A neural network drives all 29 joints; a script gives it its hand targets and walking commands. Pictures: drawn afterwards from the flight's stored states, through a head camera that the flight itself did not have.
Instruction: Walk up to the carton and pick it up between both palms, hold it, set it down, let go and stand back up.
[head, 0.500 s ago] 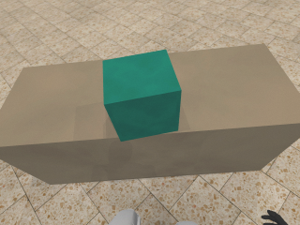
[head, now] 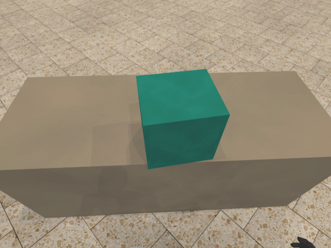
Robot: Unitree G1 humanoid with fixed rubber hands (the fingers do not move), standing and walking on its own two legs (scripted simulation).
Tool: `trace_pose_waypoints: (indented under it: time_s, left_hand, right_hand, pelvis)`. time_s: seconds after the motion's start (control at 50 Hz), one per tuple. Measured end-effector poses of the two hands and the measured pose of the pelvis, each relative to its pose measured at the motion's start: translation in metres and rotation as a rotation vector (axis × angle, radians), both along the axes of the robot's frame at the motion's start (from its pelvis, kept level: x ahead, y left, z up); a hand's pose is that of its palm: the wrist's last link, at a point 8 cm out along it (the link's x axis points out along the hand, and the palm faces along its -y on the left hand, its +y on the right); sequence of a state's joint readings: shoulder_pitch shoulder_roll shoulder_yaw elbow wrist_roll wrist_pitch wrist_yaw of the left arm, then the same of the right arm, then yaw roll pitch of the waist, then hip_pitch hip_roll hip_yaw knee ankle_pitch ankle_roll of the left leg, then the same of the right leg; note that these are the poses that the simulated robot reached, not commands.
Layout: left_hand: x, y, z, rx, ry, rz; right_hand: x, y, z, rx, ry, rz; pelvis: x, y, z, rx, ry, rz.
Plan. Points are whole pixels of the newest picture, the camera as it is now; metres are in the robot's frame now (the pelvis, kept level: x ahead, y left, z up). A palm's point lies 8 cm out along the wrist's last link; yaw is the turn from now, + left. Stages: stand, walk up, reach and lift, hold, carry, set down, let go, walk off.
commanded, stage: walk up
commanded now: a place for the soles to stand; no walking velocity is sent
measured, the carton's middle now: (176, 120) +0.52 -0.02 -0.06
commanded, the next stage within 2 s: none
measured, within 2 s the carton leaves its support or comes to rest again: neither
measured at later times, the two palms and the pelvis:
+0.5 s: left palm out of the picture +0.05 +0.33 -0.11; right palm out of the picture +0.10 -0.31 -0.07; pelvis +0.00 +0.02 +0.00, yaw +1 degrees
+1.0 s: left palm out of the picture +0.07 +0.31 -0.09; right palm out of the picture +0.09 -0.32 -0.08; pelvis +0.00 -0.01 +0.00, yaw +1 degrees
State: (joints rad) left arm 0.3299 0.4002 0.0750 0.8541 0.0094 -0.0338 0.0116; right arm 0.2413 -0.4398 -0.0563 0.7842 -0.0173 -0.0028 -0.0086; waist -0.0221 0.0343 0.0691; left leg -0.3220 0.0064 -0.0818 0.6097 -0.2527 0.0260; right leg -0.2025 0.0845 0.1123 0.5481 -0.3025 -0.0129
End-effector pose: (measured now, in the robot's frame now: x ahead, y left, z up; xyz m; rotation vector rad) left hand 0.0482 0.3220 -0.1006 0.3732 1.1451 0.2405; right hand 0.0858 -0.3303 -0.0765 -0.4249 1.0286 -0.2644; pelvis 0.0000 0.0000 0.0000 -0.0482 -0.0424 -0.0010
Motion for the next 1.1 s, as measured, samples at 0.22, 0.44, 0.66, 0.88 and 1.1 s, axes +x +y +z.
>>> trace_pose_waypoints:
  time_s: [0.22, 0.44, 0.66, 0.88, 1.1]
  left_hand:
    - [0.009, 0.030, -0.016, -0.072, 0.021, 0.001]
    - [0.004, 0.021, -0.013, -0.056, 0.027, 0.016]
    - [0.001, -0.017, 0.009, 0.010, -0.016, 0.009]
    - [0.023, -0.014, 0.011, 0.003, -0.074, -0.003]
    - [0.028, -0.011, 0.007, -0.016, -0.057, -0.006]
  right_hand:
    - [0.011, 0.044, 0.022, -0.039, -0.013, 0.009]
    - [0.012, 0.035, 0.015, -0.024, -0.030, 0.010]
    - [0.008, -0.001, -0.006, 0.065, -0.053, 0.019]
    - [0.005, 0.004, -0.007, 0.067, -0.042, 0.025]
    - [0.010, 0.007, -0.004, 0.057, -0.023, 0.026]
  pelvis:
    - [0.009, 0.039, 0.006, -0.033, 0.010, 0.003]
    - [0.007, 0.027, 0.004, -0.007, -0.003, 0.011]
    - [-0.003, -0.016, 0.003, 0.050, -0.012, 0.012]
    - [-0.006, -0.012, 0.002, 0.040, -0.010, 0.018]
    - [0.001, -0.008, 0.003, 0.035, 0.000, 0.018]
